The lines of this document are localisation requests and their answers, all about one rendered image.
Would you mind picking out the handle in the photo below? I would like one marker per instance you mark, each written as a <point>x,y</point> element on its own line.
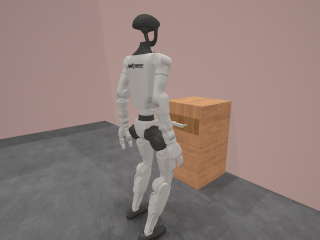
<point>178,124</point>

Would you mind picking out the robot left foot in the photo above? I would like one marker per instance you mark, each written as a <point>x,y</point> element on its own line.
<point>131,214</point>

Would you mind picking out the robot left hand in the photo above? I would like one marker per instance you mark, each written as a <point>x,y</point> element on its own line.
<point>124,131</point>

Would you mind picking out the left robot forearm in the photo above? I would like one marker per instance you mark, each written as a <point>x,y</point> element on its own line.
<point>123,111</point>

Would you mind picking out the robot left thigh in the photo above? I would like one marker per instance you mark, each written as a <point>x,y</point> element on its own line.
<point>146,151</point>

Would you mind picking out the cabinet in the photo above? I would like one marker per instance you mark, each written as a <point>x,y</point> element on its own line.
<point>205,154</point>

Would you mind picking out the right robot forearm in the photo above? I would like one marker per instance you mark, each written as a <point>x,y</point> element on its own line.
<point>163,113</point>

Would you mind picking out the robot left upper arm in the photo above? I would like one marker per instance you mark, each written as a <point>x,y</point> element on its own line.
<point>122,90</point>

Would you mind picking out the drawer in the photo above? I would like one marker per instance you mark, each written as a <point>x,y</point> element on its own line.
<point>192,126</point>

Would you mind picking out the robot right upper arm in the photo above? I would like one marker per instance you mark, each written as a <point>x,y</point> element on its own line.
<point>162,65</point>

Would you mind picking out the robot right hand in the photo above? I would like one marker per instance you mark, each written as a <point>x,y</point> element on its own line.
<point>174,151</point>

